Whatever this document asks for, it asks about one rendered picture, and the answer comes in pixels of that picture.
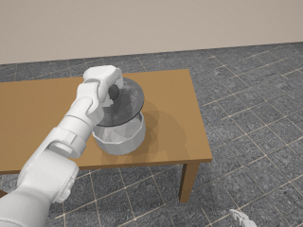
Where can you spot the pot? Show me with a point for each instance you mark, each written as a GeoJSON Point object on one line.
{"type": "Point", "coordinates": [123, 139]}

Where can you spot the table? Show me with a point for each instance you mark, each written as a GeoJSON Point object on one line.
{"type": "Point", "coordinates": [175, 132]}

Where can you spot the right robot hand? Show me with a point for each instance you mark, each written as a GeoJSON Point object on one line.
{"type": "Point", "coordinates": [241, 218]}

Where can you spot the left robot forearm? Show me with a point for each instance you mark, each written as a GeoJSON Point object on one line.
{"type": "Point", "coordinates": [69, 138]}

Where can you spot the left robot hand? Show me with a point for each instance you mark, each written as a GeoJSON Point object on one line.
{"type": "Point", "coordinates": [110, 75]}

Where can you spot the robot left upper arm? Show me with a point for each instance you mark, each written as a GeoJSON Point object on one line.
{"type": "Point", "coordinates": [49, 180]}

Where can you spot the lid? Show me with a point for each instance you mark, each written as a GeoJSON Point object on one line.
{"type": "Point", "coordinates": [126, 107]}

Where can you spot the knob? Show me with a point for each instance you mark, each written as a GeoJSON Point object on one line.
{"type": "Point", "coordinates": [113, 92]}

